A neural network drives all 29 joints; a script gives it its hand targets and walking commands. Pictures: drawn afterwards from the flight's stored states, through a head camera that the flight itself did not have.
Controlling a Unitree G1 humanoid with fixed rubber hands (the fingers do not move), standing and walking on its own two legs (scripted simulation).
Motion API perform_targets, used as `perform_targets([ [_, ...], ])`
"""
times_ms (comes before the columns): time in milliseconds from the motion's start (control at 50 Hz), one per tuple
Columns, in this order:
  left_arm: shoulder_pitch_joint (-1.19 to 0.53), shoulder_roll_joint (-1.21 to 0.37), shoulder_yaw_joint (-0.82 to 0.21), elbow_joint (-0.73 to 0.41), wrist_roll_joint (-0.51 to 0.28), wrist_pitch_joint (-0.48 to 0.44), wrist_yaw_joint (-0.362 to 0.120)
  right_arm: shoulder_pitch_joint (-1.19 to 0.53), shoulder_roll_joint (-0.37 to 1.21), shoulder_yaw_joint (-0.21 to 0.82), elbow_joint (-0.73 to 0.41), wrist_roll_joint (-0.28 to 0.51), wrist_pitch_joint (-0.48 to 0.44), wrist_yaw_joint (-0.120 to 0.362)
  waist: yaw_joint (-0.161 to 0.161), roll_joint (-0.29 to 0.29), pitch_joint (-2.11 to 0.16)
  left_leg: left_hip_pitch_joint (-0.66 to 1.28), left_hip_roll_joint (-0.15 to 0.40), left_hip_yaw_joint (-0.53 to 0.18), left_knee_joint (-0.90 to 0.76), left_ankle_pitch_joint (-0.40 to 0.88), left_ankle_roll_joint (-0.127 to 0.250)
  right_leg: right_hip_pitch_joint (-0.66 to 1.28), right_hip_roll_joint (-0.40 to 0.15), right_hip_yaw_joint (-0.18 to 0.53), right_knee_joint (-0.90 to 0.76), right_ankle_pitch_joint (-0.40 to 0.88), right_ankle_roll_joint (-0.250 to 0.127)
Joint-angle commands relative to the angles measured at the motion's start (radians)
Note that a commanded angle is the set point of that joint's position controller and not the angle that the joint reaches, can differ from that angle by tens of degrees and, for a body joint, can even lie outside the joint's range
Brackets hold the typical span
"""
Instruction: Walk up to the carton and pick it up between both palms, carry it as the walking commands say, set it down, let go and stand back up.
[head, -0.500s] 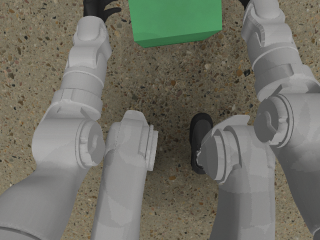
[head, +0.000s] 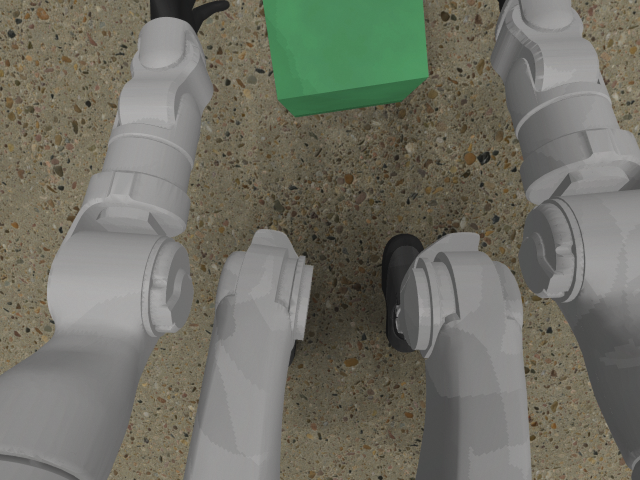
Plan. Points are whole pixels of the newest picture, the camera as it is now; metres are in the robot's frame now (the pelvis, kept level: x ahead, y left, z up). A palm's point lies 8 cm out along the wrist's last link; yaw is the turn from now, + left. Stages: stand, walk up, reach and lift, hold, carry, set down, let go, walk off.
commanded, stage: set down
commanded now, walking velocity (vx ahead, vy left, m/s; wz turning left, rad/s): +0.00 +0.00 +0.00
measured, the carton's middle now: (338, 6) +0.60 -0.01 -0.29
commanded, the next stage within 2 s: let go in 1.14 s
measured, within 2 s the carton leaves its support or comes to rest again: neither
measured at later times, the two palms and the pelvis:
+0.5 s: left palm out of the picture +0.53 +0.16 +0.01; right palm out of the picture +0.56 -0.19 +0.01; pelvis +0.02 -0.01 +0.12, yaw -1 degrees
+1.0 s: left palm out of the picture +0.53 +0.16 +0.17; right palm out of the picture +0.55 -0.20 +0.16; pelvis +0.05 -0.01 +0.27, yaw -3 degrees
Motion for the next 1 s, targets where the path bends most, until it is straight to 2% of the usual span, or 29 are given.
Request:
perform_targets([
  [0, -0.211, 0.099, 0.033, -0.120, 0.014, -0.006, 0.005, -0.263, -0.084, -0.025, -0.125, -0.024, 0.003, -0.001, 0.018, -0.095, -1.277, 0.404, 0.026, 0.008, -0.298, 0.307, -0.025, 0.825, 0.017, -0.020, -0.136, 0.236, -0.010],
  [260, -0.104, 0.057, 0.090, -0.210, 0.081, 0.029, -0.018, -0.158, -0.045, -0.095, -0.205, -0.104, 0.047, 0.015, 0.028, -0.103, -1.307, 0.457, 0.018, 0.017, -0.498, 0.308, -0.032, 0.944, 0.044, -0.025, -0.348, 0.244, -0.017],
  [540, 0.038, 0.029, 0.135, -0.317, 0.121, 0.039, -0.052, -0.030, 0.004, -0.117, -0.319, -0.145, 0.067, 0.024, 0.047, -0.116, -1.376, 0.629, 0.015, 0.021, -0.742, 0.467, -0.042, 1.210, 0.059, -0.016, -0.593, 0.422, -0.005],
  [900, 0.129, -0.006, 0.218, -0.314, 0.195, 0.014, -0.125, 0.078, 0.067, -0.171, -0.343, -0.234, 0.051, 0.052, 0.066, -0.124, -1.263, 0.884, 0.033, 0.013, -1.148, 0.515, -0.036, 1.530, 0.033, 0.038, -1.017, 0.503, 0.014],
  [980, 0.148, -0.032, 0.249, -0.266, 0.242, 0.003, -0.143, 0.093, 0.088, -0.184, -0.296, -0.263, 0.042, 0.065, 0.073, -0.132, -1.147, 0.886, 0.045, 0.009, -1.228, 0.486, -0.035, 1.543, 0.023, 0.048, -1.101, 0.480, 0.016],
])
